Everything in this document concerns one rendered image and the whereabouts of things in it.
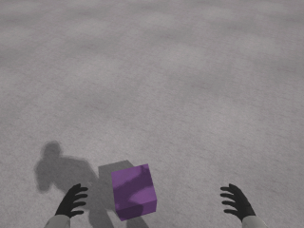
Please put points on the robot left forearm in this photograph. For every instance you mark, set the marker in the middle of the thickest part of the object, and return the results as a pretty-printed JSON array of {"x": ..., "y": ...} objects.
[{"x": 58, "y": 221}]

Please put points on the robot left hand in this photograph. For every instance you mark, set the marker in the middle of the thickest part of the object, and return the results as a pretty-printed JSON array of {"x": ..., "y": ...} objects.
[{"x": 67, "y": 204}]

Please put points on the carton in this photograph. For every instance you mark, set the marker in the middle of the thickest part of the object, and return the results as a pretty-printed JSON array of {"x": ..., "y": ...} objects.
[{"x": 134, "y": 192}]

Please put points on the robot right hand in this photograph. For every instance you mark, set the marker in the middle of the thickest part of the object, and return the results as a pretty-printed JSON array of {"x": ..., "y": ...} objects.
[{"x": 243, "y": 206}]

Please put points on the robot right forearm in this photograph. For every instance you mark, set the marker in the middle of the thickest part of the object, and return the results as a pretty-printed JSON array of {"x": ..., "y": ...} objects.
[{"x": 253, "y": 222}]

